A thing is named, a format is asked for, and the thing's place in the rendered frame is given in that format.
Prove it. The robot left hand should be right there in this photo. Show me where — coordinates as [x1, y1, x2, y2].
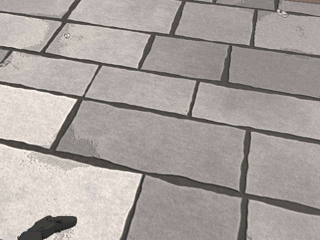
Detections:
[17, 215, 77, 240]

